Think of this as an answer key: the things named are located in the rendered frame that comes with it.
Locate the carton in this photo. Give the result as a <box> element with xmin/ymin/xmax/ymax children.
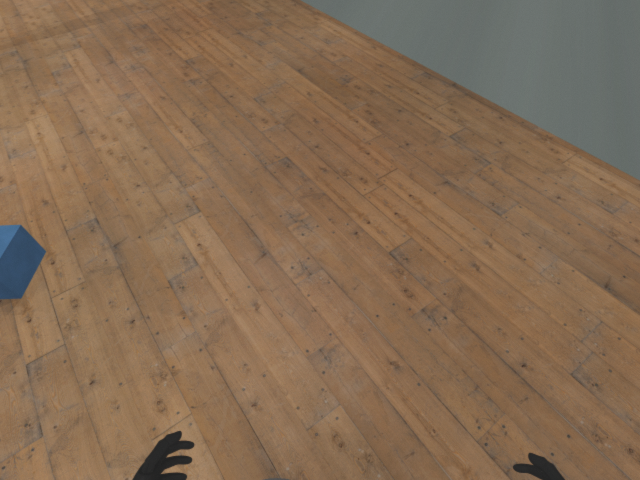
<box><xmin>0</xmin><ymin>225</ymin><xmax>46</xmax><ymax>299</ymax></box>

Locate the right robot hand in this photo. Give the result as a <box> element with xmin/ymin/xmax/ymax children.
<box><xmin>513</xmin><ymin>453</ymin><xmax>565</xmax><ymax>480</ymax></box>

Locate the left robot hand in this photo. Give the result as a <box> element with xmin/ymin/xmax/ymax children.
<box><xmin>133</xmin><ymin>431</ymin><xmax>194</xmax><ymax>480</ymax></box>

